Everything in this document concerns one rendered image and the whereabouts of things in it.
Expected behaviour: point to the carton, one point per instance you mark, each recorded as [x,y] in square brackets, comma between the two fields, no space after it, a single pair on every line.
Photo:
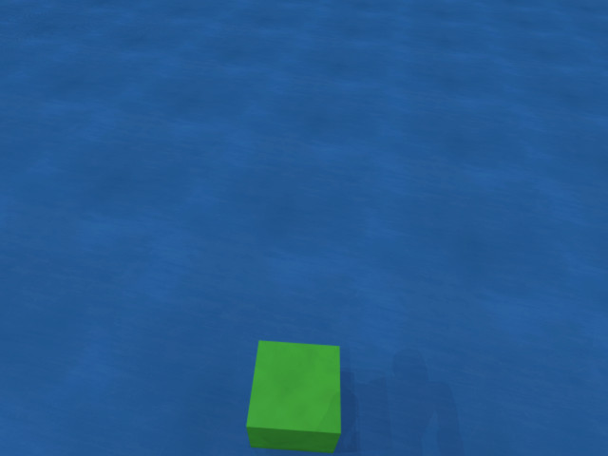
[295,398]

